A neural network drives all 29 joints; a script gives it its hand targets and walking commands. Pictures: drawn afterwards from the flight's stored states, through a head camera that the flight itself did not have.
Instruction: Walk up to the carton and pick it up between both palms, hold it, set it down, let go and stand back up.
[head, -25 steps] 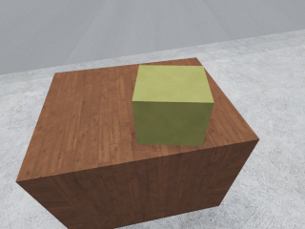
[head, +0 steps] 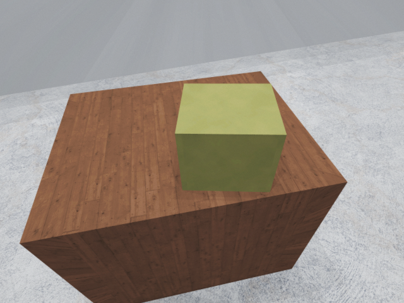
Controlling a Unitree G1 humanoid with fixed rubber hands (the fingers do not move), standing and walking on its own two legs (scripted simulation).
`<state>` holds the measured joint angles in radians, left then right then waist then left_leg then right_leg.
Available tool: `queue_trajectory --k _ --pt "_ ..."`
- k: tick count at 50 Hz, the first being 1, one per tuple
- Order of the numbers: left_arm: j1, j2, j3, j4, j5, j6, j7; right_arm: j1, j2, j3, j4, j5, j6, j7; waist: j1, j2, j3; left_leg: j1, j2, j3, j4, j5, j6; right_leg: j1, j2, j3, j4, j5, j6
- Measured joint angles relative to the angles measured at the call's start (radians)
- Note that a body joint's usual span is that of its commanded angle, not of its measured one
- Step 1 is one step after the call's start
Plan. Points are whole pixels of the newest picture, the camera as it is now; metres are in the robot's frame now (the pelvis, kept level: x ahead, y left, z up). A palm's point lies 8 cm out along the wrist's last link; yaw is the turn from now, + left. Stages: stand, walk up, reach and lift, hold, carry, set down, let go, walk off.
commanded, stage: stand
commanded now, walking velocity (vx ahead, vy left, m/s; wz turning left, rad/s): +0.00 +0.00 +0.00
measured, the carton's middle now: (226, 137) +0.55 -0.04 +0.01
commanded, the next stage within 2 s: none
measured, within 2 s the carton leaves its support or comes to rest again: neither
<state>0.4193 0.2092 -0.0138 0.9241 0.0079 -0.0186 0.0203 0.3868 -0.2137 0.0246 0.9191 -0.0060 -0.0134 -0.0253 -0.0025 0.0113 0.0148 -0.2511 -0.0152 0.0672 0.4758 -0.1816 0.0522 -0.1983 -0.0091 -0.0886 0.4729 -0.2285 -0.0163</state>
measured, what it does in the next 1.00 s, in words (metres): stands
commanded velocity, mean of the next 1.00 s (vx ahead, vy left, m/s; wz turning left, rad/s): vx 0.00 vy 0.00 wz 0.00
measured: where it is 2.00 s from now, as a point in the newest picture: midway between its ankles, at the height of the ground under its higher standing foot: outside the picture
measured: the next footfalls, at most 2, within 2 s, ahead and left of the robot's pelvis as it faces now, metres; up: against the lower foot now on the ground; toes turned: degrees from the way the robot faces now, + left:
none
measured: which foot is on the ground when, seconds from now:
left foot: down 0.00-1.00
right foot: down 0.00-1.00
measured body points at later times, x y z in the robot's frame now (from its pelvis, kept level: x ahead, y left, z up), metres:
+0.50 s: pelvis +0.03 +0.00 +0.00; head +0.03 +0.00 +0.45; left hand +0.04 +0.24 -0.14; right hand +0.05 -0.24 -0.14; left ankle +0.05 +0.08 -0.74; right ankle +0.02 -0.11 -0.74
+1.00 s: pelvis +0.05 +0.01 +0.01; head +0.05 +0.02 +0.46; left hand +0.06 +0.25 -0.15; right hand +0.05 -0.23 -0.14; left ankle +0.05 +0.08 -0.74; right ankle +0.02 -0.11 -0.74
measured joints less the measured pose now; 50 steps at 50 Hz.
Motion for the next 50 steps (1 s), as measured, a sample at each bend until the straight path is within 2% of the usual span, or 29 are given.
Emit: queue_trajectory --k 32,50 --pt "-0.064 -0.008 -0.003 0.027 -0.008 0.000 0.013 -0.033 0.016 0.008 0.025 0.003 -0.011 -0.009 -0.005 -0.008 0.021 0.073 -0.012 0.001 -0.045 -0.033 0.003 0.078 -0.007 0.004 -0.055 -0.027 0.010" --pt "-0.094 -0.011 -0.011 0.095 -0.010 0.012 0.021 -0.038 0.029 0.000 0.078 0.012 -0.006 -0.015 0.003 -0.025 0.008 0.097 -0.029 0.011 -0.083 -0.031 0.010 0.089 -0.023 0.016 -0.072 -0.032 0.027"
